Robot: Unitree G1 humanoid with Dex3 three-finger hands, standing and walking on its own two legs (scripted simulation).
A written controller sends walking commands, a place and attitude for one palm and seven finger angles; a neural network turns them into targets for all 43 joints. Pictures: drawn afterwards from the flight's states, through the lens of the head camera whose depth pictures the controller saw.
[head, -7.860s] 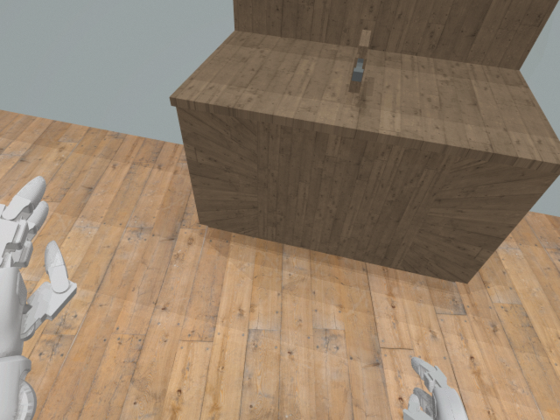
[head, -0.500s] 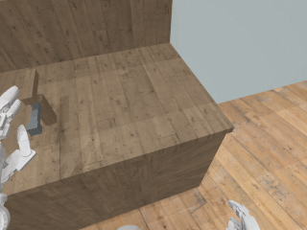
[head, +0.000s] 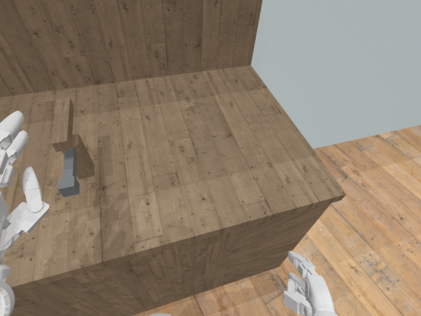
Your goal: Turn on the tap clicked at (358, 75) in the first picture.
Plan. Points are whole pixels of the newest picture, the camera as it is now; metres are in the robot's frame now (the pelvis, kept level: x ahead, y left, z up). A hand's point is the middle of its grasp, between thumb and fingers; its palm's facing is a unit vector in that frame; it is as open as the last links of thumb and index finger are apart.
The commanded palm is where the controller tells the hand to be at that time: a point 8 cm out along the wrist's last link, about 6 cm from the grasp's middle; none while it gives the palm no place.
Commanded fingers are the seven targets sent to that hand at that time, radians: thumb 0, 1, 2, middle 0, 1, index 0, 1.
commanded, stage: come to a stop and stand still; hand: left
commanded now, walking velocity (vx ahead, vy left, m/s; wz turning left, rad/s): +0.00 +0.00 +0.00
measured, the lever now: (69, 186) +0.32 +0.30 +0.05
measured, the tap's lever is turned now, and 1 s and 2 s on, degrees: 0 0 0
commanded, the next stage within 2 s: look again from close up in 0.76 s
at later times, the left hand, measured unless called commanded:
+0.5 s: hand (13, 216) +0.21 +0.29 +0.15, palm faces +0.26 -0.84 -0.48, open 7.4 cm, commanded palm +0.15 +0.32 +0.18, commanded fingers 0.00 0.90 0.90 -0.20 -0.30 -0.20 -0.30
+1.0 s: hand (2, 202) +0.22 +0.30 +0.17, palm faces +0.35 -0.84 -0.41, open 7.5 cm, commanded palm +0.15 +0.33 +0.18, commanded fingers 0.00 0.90 0.90 -0.20 -0.30 -0.20 -0.30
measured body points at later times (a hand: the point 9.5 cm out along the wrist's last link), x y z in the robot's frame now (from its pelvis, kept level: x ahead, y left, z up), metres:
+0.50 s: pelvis -0.02 +0.05 +0.00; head +0.01 +0.06 +0.45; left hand +0.19 +0.33 +0.18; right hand +0.13 -0.20 -0.07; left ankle +0.06 +0.15 -0.73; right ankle -0.01 -0.12 -0.73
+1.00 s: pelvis -0.01 +0.05 +0.01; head +0.03 +0.08 +0.45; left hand +0.19 +0.34 +0.19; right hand +0.18 -0.16 -0.06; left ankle +0.06 +0.15 -0.73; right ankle -0.01 -0.12 -0.73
